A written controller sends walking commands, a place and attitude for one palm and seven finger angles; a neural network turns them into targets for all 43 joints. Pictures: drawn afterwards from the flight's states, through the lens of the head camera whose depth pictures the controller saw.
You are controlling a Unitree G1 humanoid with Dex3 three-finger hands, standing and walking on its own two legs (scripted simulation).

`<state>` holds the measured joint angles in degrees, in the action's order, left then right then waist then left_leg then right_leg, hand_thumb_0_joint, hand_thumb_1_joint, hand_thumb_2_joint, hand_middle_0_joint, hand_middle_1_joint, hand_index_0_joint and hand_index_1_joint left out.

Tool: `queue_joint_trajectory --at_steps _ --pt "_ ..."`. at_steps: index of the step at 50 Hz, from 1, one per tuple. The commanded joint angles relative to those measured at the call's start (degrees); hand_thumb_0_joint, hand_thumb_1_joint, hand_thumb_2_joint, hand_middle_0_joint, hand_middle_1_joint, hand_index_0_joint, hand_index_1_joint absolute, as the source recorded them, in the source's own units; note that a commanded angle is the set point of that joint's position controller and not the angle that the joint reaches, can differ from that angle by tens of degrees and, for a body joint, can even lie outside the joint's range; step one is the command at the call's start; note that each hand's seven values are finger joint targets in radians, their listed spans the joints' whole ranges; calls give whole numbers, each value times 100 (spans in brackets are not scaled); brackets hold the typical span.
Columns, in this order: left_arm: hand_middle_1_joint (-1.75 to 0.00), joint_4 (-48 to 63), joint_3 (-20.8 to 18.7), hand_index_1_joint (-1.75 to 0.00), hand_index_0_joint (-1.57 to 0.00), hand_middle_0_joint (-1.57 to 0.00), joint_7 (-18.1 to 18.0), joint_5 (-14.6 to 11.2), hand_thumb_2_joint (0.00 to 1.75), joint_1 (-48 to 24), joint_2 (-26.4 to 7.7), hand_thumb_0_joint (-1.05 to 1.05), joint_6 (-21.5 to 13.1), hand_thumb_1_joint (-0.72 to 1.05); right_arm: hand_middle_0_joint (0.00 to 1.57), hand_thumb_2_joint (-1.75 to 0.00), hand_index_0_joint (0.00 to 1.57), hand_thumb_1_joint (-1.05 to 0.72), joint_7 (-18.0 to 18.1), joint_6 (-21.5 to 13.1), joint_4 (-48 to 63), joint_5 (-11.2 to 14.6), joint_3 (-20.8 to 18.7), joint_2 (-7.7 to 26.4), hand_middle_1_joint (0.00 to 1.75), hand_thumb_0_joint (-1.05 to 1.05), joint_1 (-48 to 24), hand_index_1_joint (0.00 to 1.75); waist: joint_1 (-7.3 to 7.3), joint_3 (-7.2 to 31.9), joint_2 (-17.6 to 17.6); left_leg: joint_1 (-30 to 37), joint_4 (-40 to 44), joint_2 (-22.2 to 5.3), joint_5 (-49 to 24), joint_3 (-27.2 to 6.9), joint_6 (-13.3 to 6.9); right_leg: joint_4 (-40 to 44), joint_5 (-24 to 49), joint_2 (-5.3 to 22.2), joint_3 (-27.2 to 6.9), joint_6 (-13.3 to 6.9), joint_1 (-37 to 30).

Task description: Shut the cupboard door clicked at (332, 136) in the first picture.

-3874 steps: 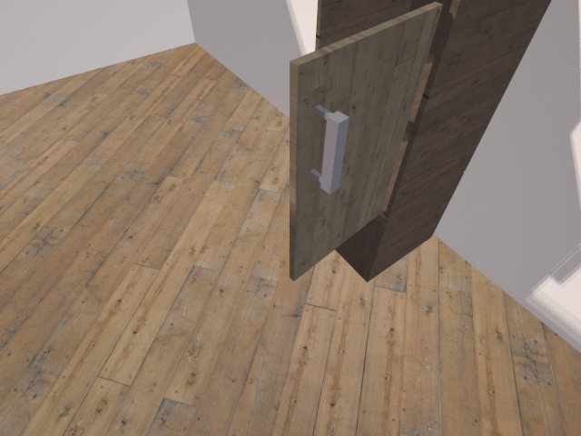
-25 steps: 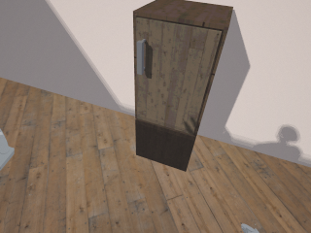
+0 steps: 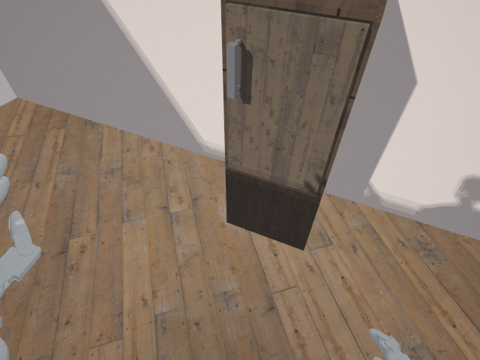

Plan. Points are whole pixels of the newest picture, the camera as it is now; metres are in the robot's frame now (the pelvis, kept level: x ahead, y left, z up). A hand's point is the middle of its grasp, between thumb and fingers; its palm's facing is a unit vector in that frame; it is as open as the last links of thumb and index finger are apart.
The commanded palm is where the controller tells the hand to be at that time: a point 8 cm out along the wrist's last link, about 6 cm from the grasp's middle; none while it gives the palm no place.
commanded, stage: stop stepping back and stand still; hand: left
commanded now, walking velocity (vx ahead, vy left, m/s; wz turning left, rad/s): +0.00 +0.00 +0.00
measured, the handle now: (235, 69) +0.86 +0.07 +0.09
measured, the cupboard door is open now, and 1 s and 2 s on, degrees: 0 0 0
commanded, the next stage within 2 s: let the arm hang, fingers relaxed in 0.46 s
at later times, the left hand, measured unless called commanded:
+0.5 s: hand (43, 223) +0.24 +0.28 +0.17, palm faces +0.40 -0.80 -0.45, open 7.4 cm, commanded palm +0.18 +0.32 +0.18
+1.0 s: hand out of the picture -0.01 +0.20 -0.17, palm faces +0.02 -0.98 -0.18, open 7.1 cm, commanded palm none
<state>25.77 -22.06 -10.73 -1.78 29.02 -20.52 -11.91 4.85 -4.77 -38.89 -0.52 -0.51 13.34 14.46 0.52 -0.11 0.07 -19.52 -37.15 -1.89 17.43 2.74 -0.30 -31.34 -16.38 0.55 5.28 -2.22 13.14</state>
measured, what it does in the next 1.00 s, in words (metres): steps on the spot: left foot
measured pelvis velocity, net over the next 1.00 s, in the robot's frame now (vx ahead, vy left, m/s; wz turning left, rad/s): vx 0.01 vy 0.02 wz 0.01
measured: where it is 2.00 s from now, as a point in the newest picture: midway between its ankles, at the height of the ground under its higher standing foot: outside the picture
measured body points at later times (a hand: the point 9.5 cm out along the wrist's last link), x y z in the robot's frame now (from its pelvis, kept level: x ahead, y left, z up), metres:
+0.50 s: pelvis +0.04 +0.02 +0.00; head +0.04 +0.02 +0.45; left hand +0.21 +0.32 +0.19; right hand +0.20 -0.21 -0.08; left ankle +0.05 +0.13 -0.73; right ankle +0.01 -0.09 -0.73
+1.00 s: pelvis +0.01 +0.02 +0.01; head +0.03 +0.04 +0.46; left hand -0.01 +0.26 -0.16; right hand +0.01 -0.23 -0.14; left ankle +0.05 +0.13 -0.73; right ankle +0.01 -0.09 -0.73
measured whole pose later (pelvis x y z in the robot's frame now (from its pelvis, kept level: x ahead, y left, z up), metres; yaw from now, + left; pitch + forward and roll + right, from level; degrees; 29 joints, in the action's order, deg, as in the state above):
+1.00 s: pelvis +0.01 +0.02 +0.01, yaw +0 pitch -1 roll -1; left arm -61.4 -0.1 -1.0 0.4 18.6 -11.5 1.5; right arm 0.8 2.1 -60.7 -1.3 0.8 11.3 17.2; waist -0.2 -2.8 1.4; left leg -15.3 -26.8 -1.2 10.4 2.2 -0.9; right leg -24.6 -13.5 0.8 5.5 -0.4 9.9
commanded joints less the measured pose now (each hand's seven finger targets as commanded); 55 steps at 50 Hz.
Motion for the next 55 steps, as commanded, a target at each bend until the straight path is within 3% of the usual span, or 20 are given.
queue_joint_trajectory --at_steps 1,3,5,8,13,16,17,21,27,28,29,30,31,33,35,40,41,45,52,55 --pt "-30 1641 -922 -30 -20 -20 -94 -8 90 -382 -1463 0 -492 90 20 -90 20 -90 112 -346 1075 55 -294 649 30 0 -699 30 -27 195 -801 895 1534 -635 -747 -903 -277 490 -245 410 -842 73 381" --pt "-30 1254 -969 -30 -20 -20 -29 -14 90 -58 -1363 0 -460 90 20 -90 20 -90 69 -334 1087 100 -201 548 30 0 -686 30 -36 195 -1103 264 1881 -789 -346 -1111 -300 307 -142 94 -563 217 -44" --pt "-30 1279 -972 -30 -20 -20 3 -2 90 -164 -1356 0 -454 90 20 -90 20 -90 48 -335 1119 92 -148 520 30 0 -721 30 -15 56 -1102 -168 2030 -791 -157 -1040 -283 346 188 53 -450 248 -415" --pt "-30 1101 -949 -30 -20 -20 23 -47 90 94 -1287 0 -423 90 20 -90 20 -90 19 -353 1131 119 -187 517 30 0 -609 30 -37 539 -421 216 1448 -542 -1261 -622 -170 580 1193 207 -651 199 -720" --pt "-30 1353 -814 -30 -20 -20 41 -112 90 266 -1243 0 -292 90 20 -90 20 -90 -39 -264 1212 140 -174 512 30 0 -607 30 -78 1037 -405 692 1061 -462 -2446 -391 -45 408 2403 346 -702 151 -857" --pt "-30 1383 -1015 -30 -20 -20 22 -130 90 282 -1479 0 -251 90 20 -90 20 -90 -6 -199 1244 126 -151 507 30 0 -653 30 -59 940 -390 657 1101 -449 -2413 -385 -29 464 2374 343 -668 163 -782" --pt "-30 1356 -887 -30 -20 -20 37 -143 90 270 -1335 0 -243 90 20 -90 20 -90 -8 -173 1260 137 -130 466 30 0 -640 30 -74 857 -372 613 1143 -451 -2328 -394 -22 480 2277 336 -654 161 -776" --pt "-30 1241 -1028 -30 -20 -20 25 -155 90 146 -1488 0 -221 90 20 -90 20 -90 25 -121 1274 128 -127 482 30 0 -684 30 -53 672 -307 522 1244 -409 -1848 -382 -20 686 1869 327 -706 166 -643" --pt "-30 1148 -730 -30 -20 -20 44 -143 90 -8 -1237 0 -204 90 20 -90 20 -90 24 -134 1264 137 -110 477 30 0 -693 30 -65 499 -375 455 1421 -388 -1402 -425 -28 861 1355 282 -672 191 -527" --pt "-30 -3017 1724 -30 -20 -20 873 256 90 -256 -349 0 619 90 20 -90 20 -90 -529 -540 265 208 -309 1542 30 0 -1186 30 -201 10 -493 169 581 -485 -2448 -447 -72 99 2030 675 -248 91 148" --pt "-30 -3234 1560 -30 -20 -20 1006 271 90 -409 -317 0 1079 90 20 -90 20 -90 -549 -234 113 118 -399 1440 30 0 -739 30 -152 436 -549 453 727 -545 -2363 -387 -27 281 1461 645 -562 38 245" --pt "-30 -3421 1615 -30 -20 -20 1052 301 90 -586 -243 0 1156 90 20 -90 20 -90 -537 -110 73 57 -341 1360 30 0 -617 30 -114 438 -475 197 903 -645 -1879 -554 -151 185 740 523 -413 53 254" --pt "-30 -3752 1636 -30 -20 -20 1084 345 90 -781 -288 0 1139 90 20 -90 20 -90 -526 -9 36 24 -294 1340 30 0 -609 30 -65 393 -66 56 1006 -687 -1817 -723 -242 115 500 402 -416 54 169" --pt "-30 -4428 1719 -30 -20 -20 1101 334 90 -1007 -364 0 1124 90 20 -90 20 -90 -516 121 -25 -15 -187 1317 30 0 -705 30 -14 336 597 -51 1085 -591 -1504 -825 -276 320 422 444 -521 34 -15" --pt "-30 -5217 1810 -30 -20 -20 1075 334 90 -1267 -382 0 1121 90 20 -90 20 -90 -510 238 -242 -47 -141 1217 30 0 -591 30 -90 392 1089 306 942 -401 -1556 -730 -203 525 686 659 -757 -79 84" --pt "-30 -6929 2039 -30 -20 -20 992 276 90 -1416 -125 0 1192 90 20 -90 20 -90 -480 445 -916 -87 23 790 30 0 -453 30 -97 296 -85 629 1345 -337 -1368 -600 -97 834 457 640 -817 4 -72" --pt "-30 -7175 2045 -30 -20 -20 981 274 90 -1385 -166 0 1181 90 20 -90 20 -90 -470 462 -1025 -70 30 785 30 0 -400 30 -80 238 -132 607 1395 -332 -1269 -622 -81 934 351 618 -808 10 -138" --pt "-30 -8034 2007 -30 -20 -20 969 251 90 -1140 160 0 1174 90 20 -90 20 -90 -392 512 -1539 -79 14 468 30 0 -143 30 -78 -69 -872 483 1655 -272 -354 -591 -69 1325 -104 611 -840 -65 -128" --pt "-30 -8826 2082 -30 -20 -20 947 229 90 -830 436 0 1144 90 20 -90 20 -90 -306 526 -2097 -31 -29 267 30 0 540 30 -122 -251 -159 637 1761 -373 -381 -604 -119 1489 -42 560 -685 -52 -86" --pt "-30 -9001 2100 -30 -20 -20 921 230 90 -682 564 0 1150 90 20 -90 20 -90 -283 527 -2238 -25 -29 169 30 0 708 30 -115 -327 -71 657 1822 -384 -340 -596 -139 1453 -29 529 -651 -25 -54"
